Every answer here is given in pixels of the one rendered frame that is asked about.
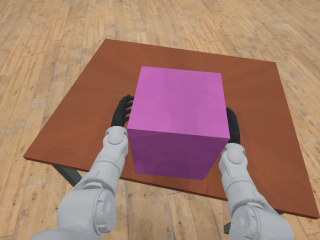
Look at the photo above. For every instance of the left robot forearm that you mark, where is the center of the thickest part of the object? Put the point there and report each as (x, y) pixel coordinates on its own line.
(108, 165)

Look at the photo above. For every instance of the right robot forearm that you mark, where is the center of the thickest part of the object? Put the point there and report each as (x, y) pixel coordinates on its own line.
(237, 183)

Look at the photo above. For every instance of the robot left upper arm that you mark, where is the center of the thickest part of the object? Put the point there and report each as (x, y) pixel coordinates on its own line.
(85, 214)

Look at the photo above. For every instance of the robot right upper arm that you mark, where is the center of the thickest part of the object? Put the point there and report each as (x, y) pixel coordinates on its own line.
(251, 223)

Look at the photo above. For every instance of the robot left hand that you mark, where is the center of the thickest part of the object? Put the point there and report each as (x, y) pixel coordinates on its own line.
(119, 116)

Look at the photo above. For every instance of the table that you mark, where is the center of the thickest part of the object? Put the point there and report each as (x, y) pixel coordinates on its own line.
(73, 136)

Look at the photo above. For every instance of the robot right hand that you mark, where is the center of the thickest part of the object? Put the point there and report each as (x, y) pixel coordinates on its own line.
(233, 126)

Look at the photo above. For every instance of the carton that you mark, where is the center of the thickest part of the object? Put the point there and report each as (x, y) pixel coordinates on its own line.
(178, 123)

